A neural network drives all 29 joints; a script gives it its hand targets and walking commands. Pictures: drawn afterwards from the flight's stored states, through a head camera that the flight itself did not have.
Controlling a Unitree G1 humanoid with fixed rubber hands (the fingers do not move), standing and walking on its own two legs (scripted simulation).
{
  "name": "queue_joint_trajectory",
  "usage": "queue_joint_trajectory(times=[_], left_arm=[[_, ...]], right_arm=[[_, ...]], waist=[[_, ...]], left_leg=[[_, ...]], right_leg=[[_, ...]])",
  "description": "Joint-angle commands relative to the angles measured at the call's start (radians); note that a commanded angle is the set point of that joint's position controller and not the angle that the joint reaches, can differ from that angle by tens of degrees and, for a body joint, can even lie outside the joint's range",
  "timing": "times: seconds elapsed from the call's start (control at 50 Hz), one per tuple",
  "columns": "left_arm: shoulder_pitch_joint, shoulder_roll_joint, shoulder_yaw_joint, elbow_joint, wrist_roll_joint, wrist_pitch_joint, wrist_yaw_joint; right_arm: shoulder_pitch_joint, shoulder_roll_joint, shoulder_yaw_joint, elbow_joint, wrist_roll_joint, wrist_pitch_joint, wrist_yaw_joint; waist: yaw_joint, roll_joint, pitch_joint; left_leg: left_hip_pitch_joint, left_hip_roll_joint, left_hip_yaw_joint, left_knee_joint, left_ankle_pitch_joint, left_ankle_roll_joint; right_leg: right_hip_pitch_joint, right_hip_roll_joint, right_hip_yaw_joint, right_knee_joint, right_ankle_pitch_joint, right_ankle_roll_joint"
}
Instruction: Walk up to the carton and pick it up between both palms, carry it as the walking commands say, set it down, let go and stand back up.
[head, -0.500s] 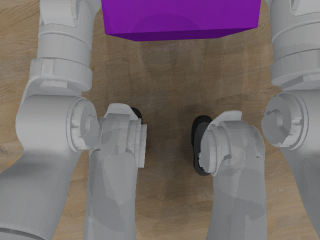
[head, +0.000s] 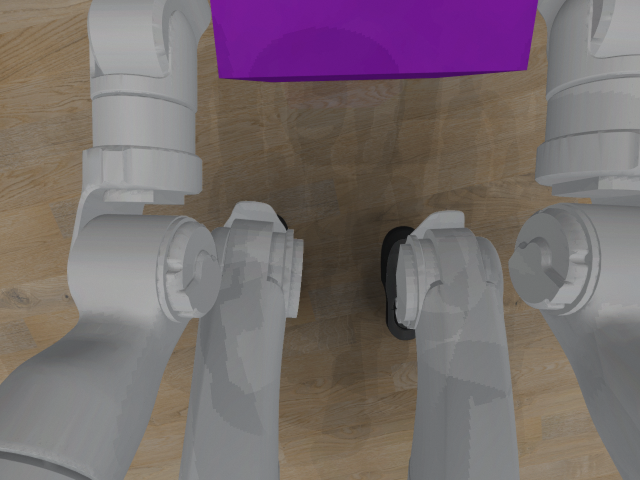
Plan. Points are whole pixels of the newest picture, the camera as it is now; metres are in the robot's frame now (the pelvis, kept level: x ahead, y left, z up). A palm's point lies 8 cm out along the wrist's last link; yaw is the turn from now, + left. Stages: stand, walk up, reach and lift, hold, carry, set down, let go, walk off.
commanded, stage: reach and lift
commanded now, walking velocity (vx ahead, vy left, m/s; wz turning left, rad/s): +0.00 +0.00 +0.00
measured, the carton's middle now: out of the picture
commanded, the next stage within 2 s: none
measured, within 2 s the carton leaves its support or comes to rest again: neither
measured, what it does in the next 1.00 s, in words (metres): rises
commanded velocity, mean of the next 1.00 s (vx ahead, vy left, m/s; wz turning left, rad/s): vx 0.00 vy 0.00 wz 0.00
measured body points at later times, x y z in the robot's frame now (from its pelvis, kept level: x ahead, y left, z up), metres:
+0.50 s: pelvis -0.03 +0.00 +0.05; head +0.34 +0.01 +0.29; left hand +0.54 +0.17 -0.08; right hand +0.57 -0.13 -0.07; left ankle +0.13 +0.13 -0.39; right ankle +0.11 -0.12 -0.39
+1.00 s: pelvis -0.02 +0.00 +0.10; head +0.33 +0.02 +0.37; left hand +0.52 +0.16 -0.01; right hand +0.55 -0.14 +0.01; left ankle +0.13 +0.13 -0.39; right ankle +0.12 -0.12 -0.39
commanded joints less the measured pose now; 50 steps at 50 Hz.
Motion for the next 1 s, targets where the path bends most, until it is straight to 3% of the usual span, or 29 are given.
queue_joint_trajectory(times=[0.0, 0.04, 0.06, 0.1, 0.16, 0.18, 0.22, 0.28, 0.32, 0.34, 0.36, 0.38, 0.4, 0.44, 0.48, 0.5, 0.54, 0.56, 0.58, 0.66, 0.68, 0.72, 0.74, 0.78, 0.84, 0.88, 0.92, 0.94, 0.98], left_arm=[[-0.751, -1.002, -0.522, -0.216, -0.194, -0.071, -0.308], [-0.781, -0.977, -0.534, -0.226, -0.190, -0.062, -0.309], [-0.874, -0.952, -0.527, -0.260, -0.196, -0.067, -0.317], [-0.830, -0.962, -0.528, -0.253, -0.199, -0.059, -0.337], [-0.890, -0.957, -0.500, -0.213, -0.183, -0.037, -0.351], [-0.840, -0.945, -0.499, -0.186, -0.191, -0.040, -0.360], [-0.836, -0.972, -0.510, -0.181, -0.189, -0.032, -0.365], [-0.830, -0.948, -0.465, -0.143, -0.140, -0.028, -0.378], [-0.824, -1.009, -0.491, -0.257, -0.183, -0.028, -0.383], [-0.845, -0.984, -0.516, -0.212, -0.191, -0.017, -0.375], [-0.883, -0.960, -0.486, -0.269, -0.192, -0.024, -0.379], [-0.830, -1.020, -0.482, -0.177, -0.187, -0.001, -0.382], [-0.820, -0.982, -0.455, -0.157, -0.176, 0.004, -0.384], [-0.817, -0.993, -0.475, -0.217, -0.142, 0.007, -0.377], [-0.875, -0.984, -0.539, -0.293, -0.185, 0.006, -0.366], [-0.913, -0.999, -0.549, -0.308, -0.186, 0.011, -0.362], [-0.892, -1.021, -0.499, -0.238, -0.182, 0.008, -0.353], [-0.893, -1.046, -0.523, -0.259, -0.187, 0.010, -0.354], [-0.807, -1.048, -0.542, -0.248, -0.180, 0.027, -0.349], [-0.783, -1.098, -0.571, -0.225, -0.177, 0.040, -0.349], [-0.739, -1.075, -0.509, -0.133, -0.139, 0.039, -0.349], [-0.664, -1.196, -0.577, -0.169, -0.175, 0.041, -0.363], [-0.773, -1.114, -0.591, -0.279, -0.189, 0.027, -0.357], [-0.764, -1.139, -0.607, -0.245, -0.208, 0.030, -0.354], [-0.730, -1.068, -0.524, -0.191, -0.151, 0.015, -0.360], [-0.745, -1.142, -0.574, -0.272, -0.171, 0.020, -0.360], [-0.730, -1.040, -0.587, -0.301, -0.158, 0.006, -0.352], [-0.781, -1.082, -0.659, -0.415, -0.209, 0.003, -0.350], [-0.665, -1.094, -0.642, -0.334, -0.180, 0.021, -0.340]], right_arm=[[-0.644, 1.097, 0.581, -0.116, 0.163, 0.022, 0.290], [-0.697, 1.099, 0.604, -0.153, 0.174, 0.027, 0.284], [-0.651, 1.078, 0.540, -0.060, 0.137, 0.031, 0.281], [-0.641, 1.137, 0.585, -0.080, 0.161, 0.044, 0.277], [-0.647, 1.107, 0.520, -0.072, 0.120, 0.056, 0.274], [-0.672, 1.134, 0.558, -0.116, 0.129, 0.051, 0.261], [-0.688, 1.136, 0.557, -0.128, 0.152, 0.048, 0.258], [-0.624, 1.143, 0.504, -0.019, 0.090, 0.069, 0.276], [-0.680, 1.191, 0.598, -0.136, 0.162, 0.074, 0.276], [-0.681, 1.147, 0.572, -0.119, 0.144, 0.078, 0.280], [-0.621, 1.222, 0.579, -0.106, 0.157, 0.091, 0.283], [-0.704, 1.135, 0.568, -0.165, 0.133, 0.080, 0.273], [-0.739, 1.176, 0.580, -0.137, 0.165, 0.087, 0.275], [-0.745, 1.169, 0.603, -0.182, 0.168, 0.084, 0.289], [-0.727, 1.157, 0.637, -0.201, 0.183, 0.095, 0.291], [-0.656, 1.159, 0.582, -0.117, 0.131, 0.105, 0.295], [-0.635, 1.195, 0.533, -0.057, 0.120, 0.103, 0.300], [-0.660, 1.146, 0.528, -0.129, 0.124, 0.088, 0.299], [-0.747, 1.162, 0.599, -0.224, 0.172, 0.083, 0.304], [-0.616, 1.124, 0.531, -0.124, 0.116, 0.098, 0.325], [-0.622, 1.118, 0.511, -0.081, 0.108, 0.094, 0.329], [-0.624, 1.103, 0.549, -0.180, 0.119, 0.077, 0.327], [-0.587, 1.128, 0.553, -0.144, 0.109, 0.097, 0.334], [-0.552, 1.096, 0.521, -0.114, 0.109, 0.092, 0.342], [-0.514, 1.181, 0.506, -0.041, 0.100, 0.093, 0.350], [-0.579, 1.196, 0.576, -0.169, 0.111, 0.093, 0.342], [-0.607, 1.187, 0.614, -0.213, 0.154, 0.085, 0.340], [-0.591, 1.194, 0.667, -0.255, 0.180, 0.092, 0.329], [-0.595, 1.155, 0.689, -0.296, 0.197, 0.083, 0.326]], waist=[[0.049, 0.013, -2.280], [0.071, 0.001, -2.291], [0.003, -0.021, -2.193], [0.054, -0.012, -2.285], [0.025, 0.013, -2.283], [0.073, -0.019, -2.331], [0.030, 0.006, -2.325], [0.033, -0.041, -2.213], [0.075, -0.004, -2.422], [0.018, -0.032, -2.403], [0.067, -0.028, -2.458], [0.003, -0.031, -2.464], [0.084, -0.010, -2.427], [0.096, 0.001, -2.489], [0.071, 0.022, -2.575], [0.001, -0.003, -2.519], [0.035, -0.008, -2.397], [0.005, 0.033, -2.461], [0.047, 0.021, -2.587], [-0.029, 0.077, -2.455], [-0.007, 0.062, -2.296], [-0.049, 0.090, -2.500], [-0.022, 0.051, -2.485], [-0.091, 0.063, -2.455], [-0.011, 0.017, -2.276], [-0.018, 0.005, -2.437], [0.054, 0.001, -2.500], [0.006, 0.029, -2.632], [0.031, 0.042, -2.597]], left_leg=[[0.903, -0.062, 0.166, -0.168, 0.569, 0.023], [0.882, -0.052, 0.155, -0.192, 0.531, 0.023], [0.770, -0.050, 0.160, -0.207, 0.418, 0.020], [0.771, -0.050, 0.187, -0.215, 0.403, 0.024], [0.752, -0.063, 0.180, -0.245, 0.381, 0.022], [0.728, -0.061, 0.194, -0.233, 0.377, 0.030], [0.703, -0.056, 0.192, -0.249, 0.334, 0.035], [0.662, -0.058, 0.180, -0.291, 0.274, 0.041], [0.779, -0.061, 0.206, -0.293, 0.406, 0.037], [0.804, -0.051, 0.184, -0.303, 0.353, 0.032], [0.781, -0.062, 0.210, -0.307, 0.379, 0.032], [0.795, -0.065, 0.196, -0.308, 0.385, 0.025], [0.778, -0.057, 0.188, -0.341, 0.339, 0.038], [0.848, -0.060, 0.207, -0.333, 0.368, 0.030], [0.947, -0.060, 0.171, -0.356, 0.423, 0.026], [0.962, -0.060, 0.166, -0.361, 0.368, 0.012], [0.925, -0.053, 0.159, -0.384, 0.308, 0.017], [0.959, -0.053, 0.162, -0.386, 0.332, 0.010], [1.063, -0.059, 0.149, -0.397, 0.359, 0.021], [1.092, -0.052, 0.135, -0.435, 0.352, -0.004], [1.009, -0.041, 0.129, -0.448, 0.310, 0.001], [1.119, -0.054, 0.148, -0.443, 0.384, -0.007], [1.082, -0.054, 0.131, -0.470, 0.384, -0.001], [1.137, -0.046, 0.117, -0.479, 0.365, -0.016], [1.004, -0.044, 0.123, -0.499, 0.295, 0.015], [1.093, -0.053, 0.129, -0.512, 0.364, 0.010], [1.078, -0.062, 0.143, -0.488, 0.428, 0.008], [1.183, -0.064, 0.130, -0.513, 0.478, 0.004], [1.234, -0.068, 0.140, -0.507, 0.504, 0.006]], right_leg=[[0.620, 0.072, -0.144, -0.182, 0.459, -0.035], [0.678, 0.062, -0.119, -0.204, 0.430, -0.036], [0.660, 0.060, -0.118, -0.234, 0.375, -0.038], [0.749, 0.059, -0.106, -0.244, 0.386, -0.029], [0.752, 0.056, -0.112, -0.263, 0.396, -0.030], [0.822, 0.048, -0.076, -0.287, 0.386, -0.031], [0.829, 0.046, -0.075, -0.292, 0.382, -0.029], [0.724, 0.045, -0.110, -0.314, 0.304, -0.022], [0.886, 0.050, -0.084, -0.334, 0.425, -0.021], [0.808, 0.051, -0.120, -0.328, 0.372, -0.021], [0.896, 0.051, -0.076, -0.361, 0.416, -0.023], [0.894, 0.046, -0.113, -0.344, 0.419, -0.020], [0.874, 0.042, -0.093, -0.352, 0.357, -0.021], [0.863, 0.050, -0.088, -0.389, 0.352, -0.020], [0.872, 0.049, -0.106, -0.363, 0.406, -0.023], [0.811, 0.061, -0.131, -0.385, 0.343, -0.023], [0.730, 0.060, -0.117, -0.388, 0.269, -0.033], [0.779, 0.058, -0.120, -0.406, 0.301, -0.042], [0.822, 0.059, -0.133, -0.392, 0.331, -0.032], [0.739, 0.065, -0.142, -0.439, 0.292, -0.049], [0.657, 0.056, -0.137, -0.447, 0.240, -0.045], [0.790, 0.063, -0.128, -0.472, 0.315, -0.055], [0.800, 0.066, -0.123, -0.470, 0.323, -0.058], [0.737, 0.064, -0.148, -0.481, 0.321, -0.058], [0.714, 0.058, -0.121, -0.513, 0.252, -0.046], [0.840, 0.066, -0.119, -0.529, 0.313, -0.045], [0.899, 0.075, -0.096, -0.498, 0.405, -0.036], [0.987, 0.075, -0.109, -0.510, 0.453, -0.028], [0.954, 0.070, -0.107, -0.525, 0.440, -0.021]])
